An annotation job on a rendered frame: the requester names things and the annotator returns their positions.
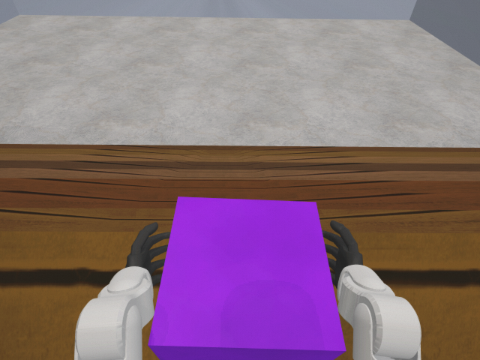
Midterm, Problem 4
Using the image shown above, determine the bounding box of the left robot forearm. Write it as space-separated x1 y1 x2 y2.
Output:
74 266 155 360

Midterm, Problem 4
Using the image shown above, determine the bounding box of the right robot forearm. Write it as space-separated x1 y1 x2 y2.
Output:
337 265 422 360

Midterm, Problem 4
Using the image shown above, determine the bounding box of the carton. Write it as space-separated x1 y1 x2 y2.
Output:
148 196 346 360

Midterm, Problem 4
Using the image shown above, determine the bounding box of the robot right hand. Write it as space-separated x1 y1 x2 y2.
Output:
322 220 363 289

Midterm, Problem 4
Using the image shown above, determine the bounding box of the robot left hand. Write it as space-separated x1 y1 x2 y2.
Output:
125 222 171 286

